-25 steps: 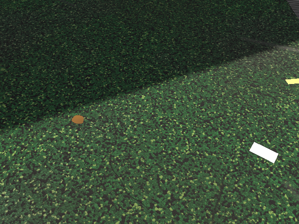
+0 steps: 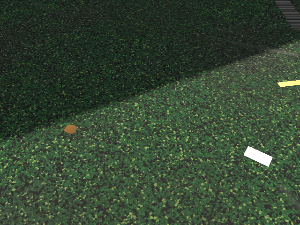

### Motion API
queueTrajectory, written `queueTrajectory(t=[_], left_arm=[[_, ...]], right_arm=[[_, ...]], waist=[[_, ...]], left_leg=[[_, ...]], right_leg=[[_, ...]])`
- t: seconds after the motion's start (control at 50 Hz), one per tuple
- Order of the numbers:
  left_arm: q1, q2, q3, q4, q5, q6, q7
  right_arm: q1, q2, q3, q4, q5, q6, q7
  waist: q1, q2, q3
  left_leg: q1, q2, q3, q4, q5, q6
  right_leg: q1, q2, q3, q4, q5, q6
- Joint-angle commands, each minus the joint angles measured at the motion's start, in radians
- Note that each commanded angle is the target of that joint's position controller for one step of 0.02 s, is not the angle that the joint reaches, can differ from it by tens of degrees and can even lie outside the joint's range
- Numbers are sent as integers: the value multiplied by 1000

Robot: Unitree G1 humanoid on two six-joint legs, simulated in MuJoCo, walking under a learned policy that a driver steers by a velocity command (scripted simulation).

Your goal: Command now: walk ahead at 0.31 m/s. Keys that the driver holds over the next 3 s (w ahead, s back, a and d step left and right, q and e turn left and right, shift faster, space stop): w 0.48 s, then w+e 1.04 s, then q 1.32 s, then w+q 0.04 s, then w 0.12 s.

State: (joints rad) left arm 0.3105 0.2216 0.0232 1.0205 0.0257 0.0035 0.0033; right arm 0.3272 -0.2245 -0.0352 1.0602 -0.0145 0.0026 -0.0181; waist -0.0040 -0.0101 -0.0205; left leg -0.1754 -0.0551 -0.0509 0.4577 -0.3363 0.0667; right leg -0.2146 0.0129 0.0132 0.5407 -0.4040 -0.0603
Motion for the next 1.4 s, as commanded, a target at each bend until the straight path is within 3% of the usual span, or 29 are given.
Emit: queueTrajectory(t=[0.02, 0.06, 0.08, 0.1, 0.12, 0.16, 0.26, 0.38, 0.42, 0.46, 0.48, 0.5, 0.52, 0.54, 0.56, 0.62, 0.72, 0.88, 0.94, 0.98, 1.02, 1.04, 1.06, 1.08, 1.12, 1.14, 1.2, 1.24, 1.4], left_arm=[[-34, 55, 10, -62, 2, -38, -8], [132, 46, 12, -5, -4, -54, -5], [256, 120, 31, 31, -3, -63, 6], [350, 198, 56, 66, -7, -67, 7], [304, 165, 51, 58, -3, -65, 8], [199, 119, 40, 23, 0, -80, 6], [229, 61, 19, 48, -9, -103, 10], [237, 97, 18, 64, -7, -105, 13], [207, 115, 21, 63, -10, -107, 14], [180, 132, 24, 59, -15, -101, 15], [186, 105, 16, 39, -16, -99, 11], [311, -39, -10, 21, -41, -92, 2], [249, 76, 22, 29, -20, -86, 5], [158, 83, 30, -4, -17, -84, 2], [113, 65, 26, -12, -14, -88, -2], [132, 21, 31, 1, 8, -53, -19], [-36, 13, 37, -69, 5, -20, -38], [-326, -9, 13, -187, 0, -31, -55], [-313, 13, 20, -197, 4, -32, -51], [-212, 42, 35, -172, 7, -30, -45], [0, 98, 67, -111, 15, -39, -37], [114, 179, 97, -92, 27, -40, -24], [58, 273, 119, -121, 16, -28, -20], [76, 251, 114, -117, -8, -16, -16], [-29, 154, 90, -118, -13, -25, -6], [-60, 133, 82, -123, -16, -36, -1], [-45, 137, 74, -121, -28, -69, 1], [-6, 168, 81, -117, -28, -75, -2], [155, 180, 82, -117, -17, -60, 1]], right_arm=[[-3, -163, -42, -29, 3, -16, 3], [-115, -135, -40, -66, 8, -21, 7], [-201, -78, -25, -114, 16, -32, 11], [-243, -50, -17, -153, 1, -48, 18], [-255, -106, -29, -155, -29, -56, 22], [-178, -73, -25, -119, -21, -73, 42], [-264, -45, -19, -154, -27, -59, 61], [-428, -34, 2, -243, -7, -49, 56], [-335, -69, -13, -223, -6, -51, 42], [-62, -116, -41, -133, -8, -64, 22], [88, -179, -62, -102, -32, -73, 11], [146, -265, -77, -100, -52, -73, 13], [93, -224, -75, -105, -8, -63, 23], [-37, -168, -58, -125, 0, -66, 24], [-100, -106, -43, -135, -1, -79, 28], [-83, -36, -19, -101, -4, -108, 17], [18, -59, -20, -73, -2, -128, 7], [152, -70, -11, -36, -1, -120, -16], [167, -97, -16, -27, -5, -107, -29], [149, -126, -26, -33, -10, -93, -38], [117, -151, -35, -57, -10, -78, -27], [96, -134, -33, -91, -5, -81, -17], [103, -41, -22, -174, 9, -91, 7], [-21, -115, -32, -204, -2, -106, 13], [-48, -111, -30, -216, 10, -128, 15], [-48, -105, -31, -216, -6, -114, 12], [-26, -74, -26, -226, -38, -59, 23], [-95, -70, -23, -261, -36, -45, 28], [-402, -85, -5, -386, -19, -48, 41]], waist=[[10, 151, 127], [102, 82, 155], [155, -101, 157], [170, -256, 176], [126, -115, 214], [49, -53, 179], [40, -82, 146], [52, -123, 156], [-4, -114, 107], [-121, -73, -35], [-168, -8, -127], [-94, 228, -264], [-107, 98, -226], [-50, 71, -56], [-31, 37, 20], [35, 64, 62], [32, 57, 110], [-32, 57, 142], [-11, 82, 108], [41, 121, 48], [135, 111, -61], [191, 13, -139], [98, -230, -195], [135, -34, -157], [43, 76, 35], [7, 91, 58], [-33, 48, 38], [-20, 16, 51], [100, -55, 63]], left_leg=[[-97, 271, -370, -296, -423, 149], [-316, 176, -238, -163, -367, 99], [-490, 57, -84, 70, -258, 42], [-636, -12, 72, 322, -136, 14], [-664, 46, 37, 446, -101, 20], [-616, 92, 24, 530, 5, 17], [-592, 98, 104, 487, 125, -30], [-350, 48, 174, 173, 213, -2], [-201, 13, 175, 132, 208, 37], [110, -16, 172, 43, 227, 77], [333, 151, -10, 15, 73, 113], [555, 478, -527, -88, -65, 235], [439, 465, -663, -212, -173, 242], [280, 433, -482, -236, -188, 206], [144, 388, -358, -275, -65, 179], [-9, 305, -124, -313, 169, 113], [34, 281, 45, -354, 309, 87], [183, 269, 227, -305, 652, 38], [290, 293, 274, -180, 990, 26], [322, 310, 298, -2, 1219, 24], [224, 311, 305, 352, 1078, 28], [5, 270, 311, 669, 702, 6], [-465, 17, 224, 1045, -206, -54], [-592, 55, 21, 1062, -131, -40], [-553, 145, 12, 869, 19, -36], [-489, 166, 8, 799, 26, -51], [-398, 170, 30, 685, 33, -96], [-427, 169, 51, 598, 98, -116], [-515, 110, 59, 254, 310, -111]], right_leg=[[-69, 0, -44, 32, 8, -21], [191, -5, -1, -142, -20, -52], [319, -148, 265, -299, -206, -99], [402, -338, 571, -455, -343, -162], [339, -376, 584, -441, -284, -180], [303, -310, 448, -433, -93, -157], [289, -213, 190, -409, 423, -131], [189, -205, 89, -390, 688, -114], [213, -220, 60, -275, 959, -90], [177, -180, 9, 50, 1044, -56], [-3, -137, -15, 317, 745, -44], [-312, 25, -56, 711, -65, -9], [-379, 21, 60, 810, -71, -34], [-412, -40, 57, 794, 38, -44], [-379, -75, 51, 741, 105, -46], [-266, -108, 51, 647, 138, -33], [-433, -122, 16, 557, 277, -16], [-422, -63, -138, 146, 431, -24], [-347, -1, -188, 91, 325, -70], [-233, 57, -210, 89, 212, -118], [36, 93, -169, -31, 183, -179], [259, -72, 59, -88, 85, -243], [528, -361, 654, -190, 139, -422], [492, -350, 664, -269, 130, -417], [243, -289, 443, -319, 297, -317], [161, -234, 363, -320, 410, -281], [68, -153, 248, -321, 603, -257], [46, -124, 226, -330, 622, -240], [210, -108, 281, -273, 659, -174]])
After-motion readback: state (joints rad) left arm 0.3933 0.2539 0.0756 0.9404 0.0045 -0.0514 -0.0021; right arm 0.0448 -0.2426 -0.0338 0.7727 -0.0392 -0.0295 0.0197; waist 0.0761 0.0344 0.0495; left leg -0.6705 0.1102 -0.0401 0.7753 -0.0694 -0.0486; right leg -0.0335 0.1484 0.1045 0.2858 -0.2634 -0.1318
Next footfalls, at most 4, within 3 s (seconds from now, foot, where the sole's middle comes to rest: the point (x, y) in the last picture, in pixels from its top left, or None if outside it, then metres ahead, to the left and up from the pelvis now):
0.48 left None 0.37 0.09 -0.78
1.04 right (175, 208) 0.63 -0.09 -0.78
1.54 left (168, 145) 1.00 -0.07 -0.78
2.00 right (204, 155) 0.93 -0.26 -0.78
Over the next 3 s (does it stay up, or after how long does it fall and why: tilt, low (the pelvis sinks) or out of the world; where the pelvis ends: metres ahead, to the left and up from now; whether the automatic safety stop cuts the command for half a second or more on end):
stays up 0.90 -0.13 -0.01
